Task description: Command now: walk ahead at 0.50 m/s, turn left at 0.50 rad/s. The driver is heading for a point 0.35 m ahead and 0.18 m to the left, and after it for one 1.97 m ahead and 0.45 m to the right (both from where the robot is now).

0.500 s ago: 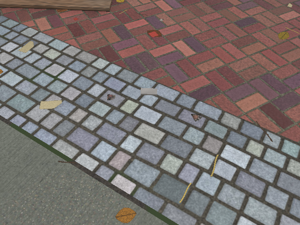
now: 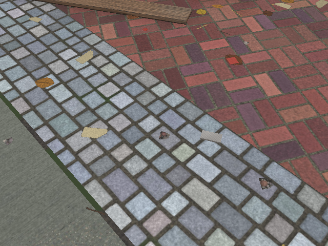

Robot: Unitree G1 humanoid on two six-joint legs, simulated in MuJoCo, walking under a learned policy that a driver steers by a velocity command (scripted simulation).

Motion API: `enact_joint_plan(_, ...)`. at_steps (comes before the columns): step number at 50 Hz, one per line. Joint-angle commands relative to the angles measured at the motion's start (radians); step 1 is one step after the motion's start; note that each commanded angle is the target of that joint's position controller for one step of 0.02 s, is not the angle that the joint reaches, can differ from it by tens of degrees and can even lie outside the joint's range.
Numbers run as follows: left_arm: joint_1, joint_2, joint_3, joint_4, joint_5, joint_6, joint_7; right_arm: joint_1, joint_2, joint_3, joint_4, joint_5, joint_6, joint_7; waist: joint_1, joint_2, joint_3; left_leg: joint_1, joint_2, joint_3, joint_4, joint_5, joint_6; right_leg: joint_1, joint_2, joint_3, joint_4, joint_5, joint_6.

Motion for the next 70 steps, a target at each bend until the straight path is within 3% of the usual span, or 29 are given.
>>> enact_joint_plan(1, -0.053, 0.135, 0.027, -0.06, 0.003, -0.013, 0.018, 0.018, -0.017, -0.005, -0.056, -0.01, 0.005, 0.008, -0.037, -0.093, 0.021, -0.073, 0.04, -0.048, -0.095, 0.134, -0.015, 0.009, -0.296, 0.138, -0.194, 0.197, -0.135)
enact_joint_plan(10, 0.05, 0.195, 0.048, -0.05, -0.028, 0.032, 0.033, -0.235, -0.007, 0.018, -0.186, -0.01, -0.002, 0.068, 0.03, -0.091, 0.084, -0.069, -0.018, 0.117, -0.435, 0.14, 0.03, 0.227, -0.332, -0.03, -0.107, 0.374, -0.092)
enact_joint_plan(12, 0.024, 0.226, 0.057, -0.063, -0.036, 0.045, 0.035, -0.192, -0.043, 0.001, -0.198, -0.008, 0.001, 0.075, -0.017, -0.129, 0.03, 0.053, -0.082, 0.175, -0.444, 0.041, 0.067, 0.254, -0.335, -0.059, 0.018, 0.699, -0.07)
enact_joint_plan(14, -0.016, 0.245, 0.059, -0.078, -0.046, 0.06, 0.037, 0.037, -0.121, -0.043, -0.152, -0.001, 0.003, 0.069, -0.155, -0.133, -0.097, 0.369, -0.175, 0.215, -0.519, 0.049, 0.125, 0.195, -0.295, -0.094, 0.342, 0.874, -0.03)
enact_joint_plan(15, 0.0, 0.218, 0.047, -0.087, -0.031, 0.055, 0.038, 0.185, -0.199, -0.078, -0.111, -0.01, 0.007, 0.047, -0.215, -0.051, -0.179, 0.673, -0.117, 0.066, -0.569, 0.134, 0.17, -0.031, -0.254, -0.088, 0.629, 0.623, 0.022)
enact_joint_plan(16, 0.113, 0.049, -0.004, -0.129, 0.005, 0.03, 0.021, 0.151, -0.309, -0.086, -0.113, -0.024, 0.0, 0.035, -0.071, 0.228, -0.261, 0.998, 0.182, -0.474, -0.621, 0.243, 0.345, -0.476, -0.052, -0.018, 1.007, -0.379, 0.088)
enact_joint_plan(17, 0.07, 0.116, 0.001, -0.111, -0.043, -0.01, 0.006, 0.206, -0.224, -0.053, -0.133, -0.039, -0.009, 0.037, -0.131, 0.104, -0.431, 1.034, 0.287, -0.677, -0.754, 0.363, 0.394, -0.524, -0.019, 0.217, 1.13, -0.469, 0.078)
enact_joint_plan(18, -0.013, 0.158, 0.016, -0.118, -0.086, -0.016, 0.002, 0.163, -0.166, -0.034, -0.122, -0.049, -0.019, 0.042, -0.139, 0.036, -0.314, 0.949, 0.263, -0.473, -0.737, 0.577, 0.341, -0.574, -0.066, 0.232, 1.137, -0.4, 0.061)
enact_joint_plan(20, -0.046, 0.152, 0.02, -0.096, -0.051, -0.003, 0.019, 0.01, -0.088, -0.011, -0.135, -0.031, -0.031, 0.041, -0.072, -0.045, -0.156, 0.668, 0.176, -0.204, -0.74, 0.636, 0.251, -0.517, -0.15, 0.23, 0.982, -0.287, 0.048)
enact_joint_plan(23, 0.031, 0.123, 0.027, -0.061, -0.044, 0.056, 0.027, -0.049, -0.069, -0.002, -0.117, -0.058, -0.052, 0.038, 0.006, -0.018, -0.124, 0.465, 0.139, -0.059, -0.821, 0.721, 0.214, -0.342, -0.159, 0.251, 0.881, -0.202, 0.047)
enact_joint_plan(27, -0.005, 0.101, 0.025, -0.076, -0.031, 0.073, 0.03, -0.087, -0.081, 0.001, -0.093, -0.063, -0.054, 0.003, 0.021, 0.02, -0.095, 0.458, 0.095, 0.106, -0.856, 0.763, 0.174, -0.368, -0.129, 0.25, 0.673, -0.007, 0.069)
enact_joint_plan(36, -0.168, 0.1, 0.021, -0.191, -0.028, 0.098, -0.01, -0.06, -0.122, -0.008, -0.068, -0.042, 0.02, -0.04, -0.05, 0.038, -0.05, 0.647, 0.158, 0.169, -0.788, 0.639, 0.157, -0.44, -0.105, 0.157, 0.425, -0.007, 0.057)
enact_joint_plan(41, -0.09, 0.117, 0.035, -0.215, -0.034, 0.092, -0.038, -0.1, -0.15, -0.018, -0.096, -0.013, 0.052, -0.055, 0.01, 0.04, -0.09, 0.66, 0.148, 0.199, -0.539, 0.784, 0.086, -0.273, -0.021, 0.079, 0.207, 0.0, -0.017)
enact_joint_plan(42, -0.013, 0.173, 0.056, -0.205, -0.026, 0.087, -0.029, -0.074, -0.147, -0.018, -0.095, -0.016, 0.05, -0.055, 0.045, -0.019, -0.142, 0.577, 0.081, 0.233, -0.377, 0.703, 0.02, -0.101, -0.032, 0.15, 0.116, 0.26, -0.065)
enact_joint_plan(43, 0.051, 0.298, 0.088, -0.212, -0.01, 0.087, -0.003, -0.096, -0.104, -0.003, -0.136, -0.055, 0.038, -0.045, 0.048, -0.231, -0.225, 0.314, -0.028, 0.26, -0.086, 0.229, -0.06, 0.139, -0.239, 0.442, 0.154, 0.813, -0.172)
enact_joint_plan(44, 0.048, 0.316, 0.082, -0.227, 0.011, 0.09, 0.001, -0.105, -0.065, 0.01, -0.174, -0.069, 0.028, -0.031, 0.018, -0.346, -0.344, 0.052, -0.216, 0.118, 0.179, -0.494, -0.1, 0.312, -0.428, 0.768, 0.12, 0.924, -0.403)
enact_joint_plan(45, 0.016, 0.26, 0.064, -0.249, 0.001, 0.088, -0.005, -0.12, -0.101, 0.0, -0.154, -0.042, 0.02, -0.011, 0.042, -0.195, -0.354, 0.019, -0.153, -0.034, 0.247, -0.482, -0.086, 0.275, -0.404, 0.691, 0.101, 0.797, -0.376)
enact_joint_plan(46, -0.058, 0.224, 0.057, -0.265, -0.015, 0.086, -0.002, -0.145, -0.108, -0.003, -0.156, -0.016, 0.02, -0.006, 0.016, -0.143, -0.26, -0.019, -0.123, -0.029, 0.218, -0.405, -0.075, 0.195, -0.343, 0.574, 0.096, 0.662, -0.309)
enact_joint_plan(47, -0.109, 0.203, 0.053, -0.274, -0.032, 0.09, 0.002, -0.143, -0.101, -0.006, -0.141, -0.023, 0.026, -0.016, -0.012, -0.069, -0.172, -0.023, -0.101, -0.013, 0.125, -0.337, -0.079, 0.096, -0.281, 0.504, 0.075, 0.525, -0.244)
enact_joint_plan(49, -0.147, 0.191, 0.048, -0.287, -0.032, 0.103, 0.018, -0.14, -0.111, -0.013, -0.141, -0.042, 0.041, -0.031, -0.041, -0.111, -0.129, 0.067, -0.101, 0.008, 0.012, -0.25, -0.096, -0.042, -0.221, 0.459, 0.042, 0.413, -0.209)
enact_joint_plan(54, -0.125, 0.235, 0.066, -0.3, -0.027, 0.116, 0.038, -0.124, -0.071, 0.002, -0.139, -0.033, 0.039, -0.039, -0.032, -0.169, -0.168, 0.156, -0.133, 0.001, -0.231, -0.159, -0.128, -0.058, -0.192, 0.476, 0.046, 0.336, -0.195)
enact_joint_plan(60, -0.151, 0.23, 0.06, -0.332, -0.024, 0.138, 0.04, -0.11, -0.099, -0.004, -0.145, -0.025, 0.018, -0.016, -0.021, -0.233, -0.148, 0.26, -0.159, -0.007, -0.452, -0.131, -0.11, -0.088, -0.174, 0.597, 0.065, 0.15, -0.159)
enact_joint_plan(62, -0.179, 0.22, 0.054, -0.349, -0.034, 0.148, 0.045, -0.04, -0.102, -0.009, -0.127, -0.025, 0.004, -0.003, -0.066, -0.231, -0.146, 0.379, -0.161, 0.014, -0.664, -0.011, -0.084, -0.115, -0.137, 0.608, 0.119, 0.148, -0.118)
enact_joint_plan(63, -0.161, 0.195, 0.046, -0.355, -0.034, 0.152, 0.05, -0.003, -0.139, -0.021, -0.117, -0.033, 0.002, -0.002, -0.068, -0.188, -0.15, 0.482, -0.083, -0.035, -0.74, 0.052, -0.054, -0.183, -0.093, 0.58, 0.183, 0.048, -0.071)
enact_joint_plan(64, -0.11, 0.128, 0.029, -0.358, -0.023, 0.152, 0.048, 0.004, -0.214, -0.036, -0.127, -0.053, 0.009, -0.011, -0.026, 0.047, -0.161, 0.59, 0.154, -0.248, -0.781, 0.177, 0.031, -0.332, 0.026, 0.432, 0.422, -0.246, -0.009)
enact_joint_plan(65, -0.121, 0.171, 0.044, -0.403, -0.027, 0.137, 0.042, -0.021, -0.248, -0.038, -0.137, -0.094, 0.012, -0.005, -0.008, 0.28, -0.111, 0.522, 0.303, -0.495, -0.831, 0.306, 0.204, -0.502, 0.11, 0.325, 0.619, -0.479, 0.031)
enact_joint_plan(66, -0.102, 0.251, 0.068, -0.376, -0.025, 0.129, 0.037, -0.075, -0.191, -0.024, -0.173, -0.093, 0.007, -0.009, -0.003, 0.175, -0.101, 0.503, 0.297, -0.437, -0.824, 0.319, 0.237, -0.5, 0.047, 0.362, 0.799, -0.432, 0.05)
enact_joint_plan(67, -0.078, 0.271, 0.08, -0.35, -0.035, 0.135, 0.035, -0.121, -0.145, -0.013, -0.186, -0.078, 0.008, -0.014, 0.013, 0.106, -0.085, 0.487, 0.231, -0.308, -0.798, 0.311, 0.187, -0.498, 0.039, 0.346, 0.865, -0.359, 0.063)
enact_joint_plan(70, -0.072, 0.195, 0.064, -0.337, -0.034, 0.161, 0.035, -0.126, -0.119, 0.0, -0.196, -0.045, 0.018, -0.031, -0.005, 0.08, -0.048, 0.493, 0.131, -0.12, -0.787, 0.303, 0.139, -0.524, 0.014, 0.29, 0.944, -0.231, 0.116)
